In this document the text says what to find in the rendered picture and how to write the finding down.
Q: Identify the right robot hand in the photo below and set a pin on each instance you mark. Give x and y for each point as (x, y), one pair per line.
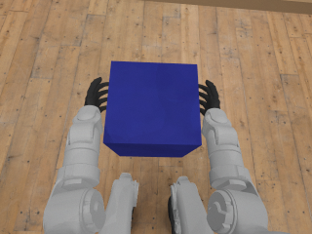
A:
(211, 97)

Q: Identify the left robot upper arm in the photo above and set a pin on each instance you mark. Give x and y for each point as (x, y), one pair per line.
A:
(78, 211)

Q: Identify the robot thigh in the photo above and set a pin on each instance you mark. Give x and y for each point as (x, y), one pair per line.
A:
(119, 209)
(192, 214)

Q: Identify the robot right forearm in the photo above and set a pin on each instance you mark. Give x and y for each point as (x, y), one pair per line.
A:
(225, 155)

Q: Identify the left robot thigh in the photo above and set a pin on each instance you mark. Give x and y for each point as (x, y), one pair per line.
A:
(119, 209)

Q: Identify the right robot upper arm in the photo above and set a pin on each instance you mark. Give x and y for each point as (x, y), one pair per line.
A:
(237, 212)

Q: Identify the carton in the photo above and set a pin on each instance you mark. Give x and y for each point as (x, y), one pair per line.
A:
(152, 109)

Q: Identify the left robot hand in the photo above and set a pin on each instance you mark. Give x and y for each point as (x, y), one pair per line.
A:
(93, 94)

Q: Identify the robot left forearm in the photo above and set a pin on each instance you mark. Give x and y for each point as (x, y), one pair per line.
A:
(80, 162)

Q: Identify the right robot thigh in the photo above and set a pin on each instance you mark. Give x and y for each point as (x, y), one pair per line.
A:
(192, 214)

